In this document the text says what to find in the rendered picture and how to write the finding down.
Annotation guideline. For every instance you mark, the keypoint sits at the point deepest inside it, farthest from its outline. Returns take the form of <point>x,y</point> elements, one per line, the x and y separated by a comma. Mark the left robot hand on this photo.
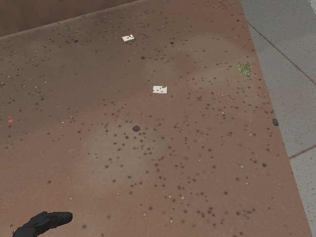
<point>43,222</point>

